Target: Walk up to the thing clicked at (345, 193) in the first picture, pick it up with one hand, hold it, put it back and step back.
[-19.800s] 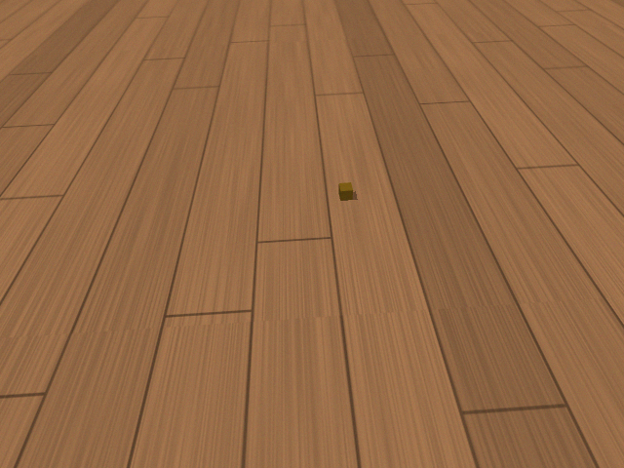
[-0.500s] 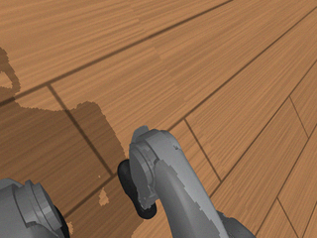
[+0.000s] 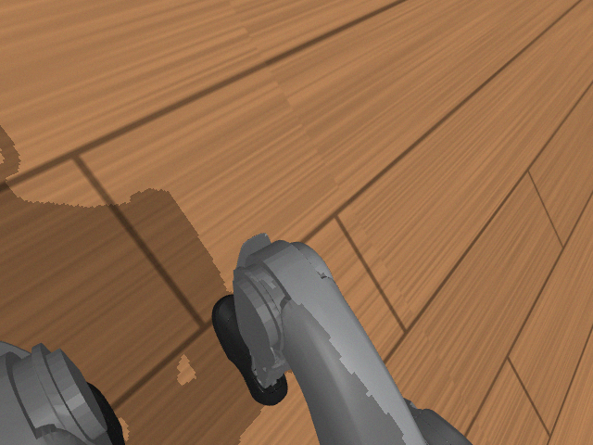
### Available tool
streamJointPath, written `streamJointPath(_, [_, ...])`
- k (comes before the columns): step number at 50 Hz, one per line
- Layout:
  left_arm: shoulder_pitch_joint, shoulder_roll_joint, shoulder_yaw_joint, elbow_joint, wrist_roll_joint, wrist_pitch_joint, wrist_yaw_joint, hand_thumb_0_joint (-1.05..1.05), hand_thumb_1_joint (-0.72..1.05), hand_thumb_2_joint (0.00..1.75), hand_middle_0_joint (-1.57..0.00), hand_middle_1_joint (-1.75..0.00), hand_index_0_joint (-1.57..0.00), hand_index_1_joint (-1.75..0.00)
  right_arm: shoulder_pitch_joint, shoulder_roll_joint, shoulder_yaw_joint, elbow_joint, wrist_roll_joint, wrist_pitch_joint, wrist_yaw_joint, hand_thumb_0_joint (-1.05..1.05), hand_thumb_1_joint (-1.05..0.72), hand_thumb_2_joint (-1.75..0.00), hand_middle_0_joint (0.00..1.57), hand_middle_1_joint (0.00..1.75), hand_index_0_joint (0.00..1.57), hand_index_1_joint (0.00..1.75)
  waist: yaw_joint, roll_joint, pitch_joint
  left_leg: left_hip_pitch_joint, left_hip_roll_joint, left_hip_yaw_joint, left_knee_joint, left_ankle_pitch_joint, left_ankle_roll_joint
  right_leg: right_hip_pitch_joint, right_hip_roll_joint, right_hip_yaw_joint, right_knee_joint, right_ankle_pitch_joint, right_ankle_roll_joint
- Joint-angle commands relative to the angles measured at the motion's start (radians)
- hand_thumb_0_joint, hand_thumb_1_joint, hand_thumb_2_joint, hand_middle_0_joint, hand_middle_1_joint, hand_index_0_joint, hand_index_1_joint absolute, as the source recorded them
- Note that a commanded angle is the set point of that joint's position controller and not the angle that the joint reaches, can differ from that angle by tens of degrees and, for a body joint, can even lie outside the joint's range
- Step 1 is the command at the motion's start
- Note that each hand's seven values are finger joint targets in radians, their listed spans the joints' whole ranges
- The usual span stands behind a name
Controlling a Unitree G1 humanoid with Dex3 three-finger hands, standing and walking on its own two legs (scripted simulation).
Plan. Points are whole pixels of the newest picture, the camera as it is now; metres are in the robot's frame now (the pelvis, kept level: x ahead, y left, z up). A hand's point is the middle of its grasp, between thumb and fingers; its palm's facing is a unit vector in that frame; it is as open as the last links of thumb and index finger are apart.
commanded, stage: rest palm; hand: left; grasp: from above
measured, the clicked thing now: out of the picture +0.49 +0.38 -0.29
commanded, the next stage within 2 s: close in 0.62 s
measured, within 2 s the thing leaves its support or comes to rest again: neither
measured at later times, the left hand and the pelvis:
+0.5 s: hand out of the picture +0.48 +0.36 -0.24, palm faces -0.39 -0.20 -0.90, open 14.3 cm; pelvis +0.00 +0.00 +0.00, yaw +0 degrees
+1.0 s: hand out of the picture +0.48 +0.36 -0.25, palm faces -0.39 -0.20 -0.90, open 13.9 cm; pelvis +0.00 +0.00 +0.00, yaw +0 degrees
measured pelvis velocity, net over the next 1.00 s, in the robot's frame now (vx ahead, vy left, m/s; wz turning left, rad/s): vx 0.00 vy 0.00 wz -0.01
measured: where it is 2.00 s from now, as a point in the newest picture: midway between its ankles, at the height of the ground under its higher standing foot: (191, 413)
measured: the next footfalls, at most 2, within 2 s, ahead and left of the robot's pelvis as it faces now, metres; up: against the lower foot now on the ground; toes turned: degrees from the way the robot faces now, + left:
none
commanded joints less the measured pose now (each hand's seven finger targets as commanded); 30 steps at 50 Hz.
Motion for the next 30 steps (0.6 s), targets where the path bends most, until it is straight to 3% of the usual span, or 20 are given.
streamJointPath(1, [-0.237,0.237,0.01,-0.124,-0.007,-0.001,0.035,0.0,-0.57,1.04,-0.08,-0.93,-0.04,-0.96,0.216,-0.336,-0.086,0.044,0.003,0.0,-0.007,0.0,-0.89,-0.9,0.2,0.3,0.2,0.3,-0.065,0.62,-0.635,0.535,0.054,0.064,-0.251,0.274,-0.01,0.333,0.014,-0.104,-0.181,0.283,-0.084])
streamJointPath(2, [-0.242,0.246,0.014,-0.144,-0.002,-0.004,0.036,0.0,-0.57,1.03,-0.08,-0.93,-0.05,-0.96,0.213,-0.333,-0.081,0.045,0.001,0.004,-0.006,0.0,-0.89,-0.9,0.2,0.3,0.2,0.3,-0.064,0.637,-0.65,0.565,0.06,0.055,-0.254,0.299,-0.014,0.333,0.014,-0.107,-0.176,0.297,-0.082])
streamJointPath(5, [-0.21,0.222,-0.006,-0.073,-0.001,0.0,0.038,0.0,-0.56,1.03,-0.08,-0.93,-0.05,-0.96,0.191,-0.341,-0.091,0.026,0.0,0.008,-0.008,0.0,-0.89,-0.9,0.2,0.3,0.2,0.3,-0.065,0.614,-0.611,0.519,0.053,0.067,-0.264,0.229,-0.008,0.342,0.022,-0.105,-0.184,0.258,-0.086])
streamJointPath(7, [-0.233,0.243,0.002,-0.116,-0.002,-0.004,0.038,0.0,-0.56,1.04,-0.08,-0.93,-0.05,-0.97,0.197,-0.344,-0.087,0.019,0.001,0.007,-0.01,0.0,-0.89,-0.9,0.2,0.3,0.2,0.3,-0.067,0.585,-0.615,0.49,0.049,0.075,-0.253,0.213,0.0,0.354,0.023,-0.101,-0.193,0.254,-0.083])
streamJointPath(10, [-0.253,0.284,0.032,-0.181,-0.003,-0.006,0.039,0.0,-0.56,1.04,-0.09,-0.92,-0.06,-0.96,0.209,-0.345,-0.086,0.033,0.001,0.002,-0.009,0.0,-0.89,-0.9,0.2,0.3,0.2,0.3,-0.057,0.632,-0.669,0.541,0.055,0.073,-0.246,0.276,-0.005,0.371,0.017,-0.096,-0.187,0.297,-0.081])
streamJointPath(12, [-0.204,0.229,0.004,-0.11,-0.01,0.001,0.032,0.0,-0.55,1.02,-0.09,-0.93,-0.06,-0.96,0.205,-0.344,-0.088,0.026,0.0,0.0,-0.008,0.0,-0.89,-0.9,0.2,0.3,0.2,0.3,-0.072,0.586,-0.631,0.513,0.053,0.073,-0.241,0.257,-0.002,0.354,0.02,-0.098,-0.187,0.283,-0.081])
streamJointPath(17, [-0.235,0.268,0.009,-0.137,-0.012,-0.003,0.029,0.0,-0.54,1.02,-0.09,-0.93,-0.06,-0.96,0.202,-0.35,-0.088,0.023,-0.001,0.004,-0.015,0.0,-0.89,-0.9,0.2,0.3,0.2,0.3,-0.063,0.602,-0.655,0.525,0.056,0.068,-0.257,0.227,-0.004,0.377,0.024,-0.102,-0.197,0.263,-0.082])
streamJointPath(24, [-0.227,0.249,0.008,-0.138,-0.018,-0.006,0.025,0.0,-0.55,1.02,-0.08,-0.93,-0.05,-0.96,0.211,-0.338,-0.069,0.037,0.0,0.006,-0.013,0.0,-0.89,-0.9,0.2,0.3,0.2,0.3,-0.076,0.599,-0.633,0.522,0.059,0.061,-0.245,0.277,-0.006,0.363,0.018,-0.108,-0.188,0.297,-0.08])
streamJointPath(30, [-0.211,0.28,0.007,-0.127,-0.022,-0.013,0.028,0.0,-0.53,1.0,-0.08,-0.94,-0.06,-0.96,0.19,-0.341,-0.065,0.026,-0.003,0.007,-0.019,0.0,-0.88,-0.9,0.2,0.3,0.2,0.3,-0.065,0.584,-0.629,0.49,0.056,0.076,-0.245,0.222,0.002,0.394,0.025,-0.101,-0.203,0.264,-0.077])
